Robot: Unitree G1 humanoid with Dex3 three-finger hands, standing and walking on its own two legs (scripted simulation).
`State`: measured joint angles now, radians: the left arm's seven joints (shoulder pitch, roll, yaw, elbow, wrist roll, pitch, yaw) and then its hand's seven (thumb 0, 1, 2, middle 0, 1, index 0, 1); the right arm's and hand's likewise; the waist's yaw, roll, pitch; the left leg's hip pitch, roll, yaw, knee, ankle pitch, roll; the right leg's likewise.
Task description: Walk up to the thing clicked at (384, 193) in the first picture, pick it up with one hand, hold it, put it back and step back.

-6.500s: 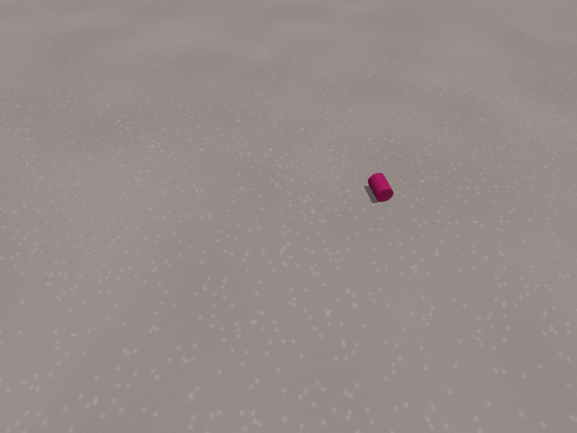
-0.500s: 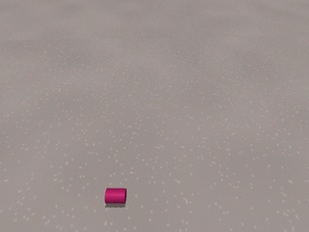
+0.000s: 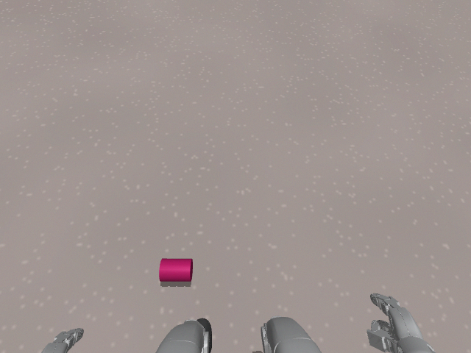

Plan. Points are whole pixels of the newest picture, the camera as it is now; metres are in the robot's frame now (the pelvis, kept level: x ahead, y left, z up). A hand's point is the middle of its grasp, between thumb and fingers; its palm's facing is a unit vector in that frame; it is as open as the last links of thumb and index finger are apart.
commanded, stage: walk up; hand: left
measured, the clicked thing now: (176, 269) +0.41 +0.22 -0.72
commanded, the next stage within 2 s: stand in 1.60 s
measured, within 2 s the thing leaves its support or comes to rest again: neither
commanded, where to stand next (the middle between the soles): +0.01 -0.02 m, yaw +0 degrees
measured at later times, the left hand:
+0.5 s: hand out of the picture +0.00 +0.26 -0.12, palm faces +0.05 -0.92 -0.39, open 7.4 cm
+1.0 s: hand out of the picture +0.03 +0.27 -0.13, palm faces +0.02 -0.88 -0.47, open 7.4 cm
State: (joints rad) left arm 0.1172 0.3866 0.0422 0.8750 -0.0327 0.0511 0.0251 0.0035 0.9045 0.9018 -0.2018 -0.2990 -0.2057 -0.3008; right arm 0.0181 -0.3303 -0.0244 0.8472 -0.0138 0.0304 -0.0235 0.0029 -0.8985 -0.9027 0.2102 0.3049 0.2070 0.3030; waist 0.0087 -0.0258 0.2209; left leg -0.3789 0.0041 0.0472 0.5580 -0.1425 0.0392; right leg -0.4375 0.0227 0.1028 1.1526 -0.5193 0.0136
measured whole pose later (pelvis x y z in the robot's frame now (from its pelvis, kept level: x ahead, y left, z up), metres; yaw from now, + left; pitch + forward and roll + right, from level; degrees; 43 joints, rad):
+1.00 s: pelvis -0.05 +0.00 -0.01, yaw +2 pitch -3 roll +0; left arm 0.17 0.35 0.03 0.86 0.01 -0.03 0.04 0.01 0.90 0.90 -0.21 -0.30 -0.21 -0.30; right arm 0.18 -0.40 -0.05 0.81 0.00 0.08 0.01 0.00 -0.90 -0.90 0.21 0.30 0.20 0.30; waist 0.02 0.09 0.21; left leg -0.41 -0.08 -0.10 1.20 -0.56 0.01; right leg -0.43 -0.05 -0.04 0.62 -0.13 -0.01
